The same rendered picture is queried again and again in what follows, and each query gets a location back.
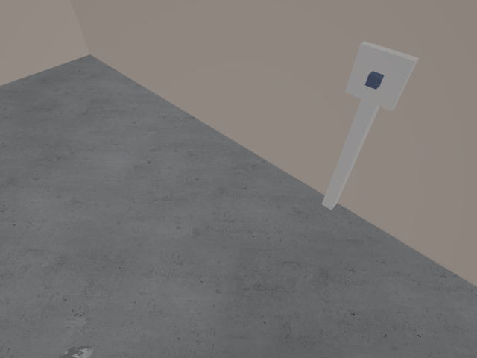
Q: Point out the panel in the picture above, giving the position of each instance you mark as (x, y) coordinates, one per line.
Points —
(396, 68)

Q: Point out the button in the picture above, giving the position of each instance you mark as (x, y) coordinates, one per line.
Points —
(374, 80)

